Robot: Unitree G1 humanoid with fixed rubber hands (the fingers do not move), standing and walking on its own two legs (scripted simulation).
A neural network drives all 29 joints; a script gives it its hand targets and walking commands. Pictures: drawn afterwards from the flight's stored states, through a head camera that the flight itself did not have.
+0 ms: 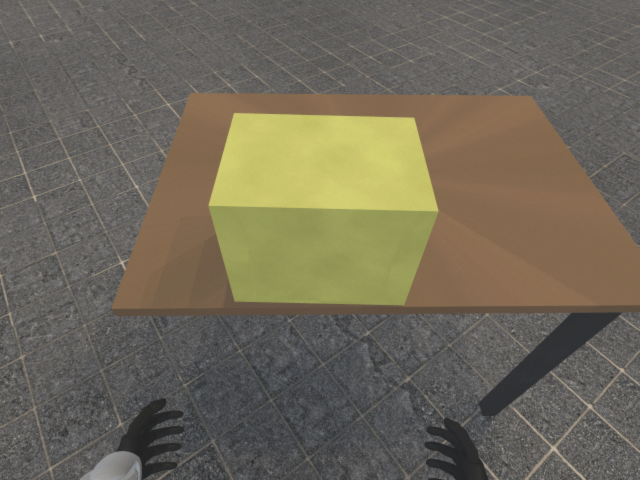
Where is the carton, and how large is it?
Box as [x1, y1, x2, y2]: [208, 113, 438, 304]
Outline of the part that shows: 234,113 208,205 234,300 275,302 403,304 438,211 414,119 405,117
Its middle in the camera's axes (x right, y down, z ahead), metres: +0.01 -0.05 +0.60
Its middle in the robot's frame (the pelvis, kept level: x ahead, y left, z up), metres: +0.48 +0.05 +0.04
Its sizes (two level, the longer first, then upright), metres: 0.272 0.198 0.215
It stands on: a table, 0.71 m high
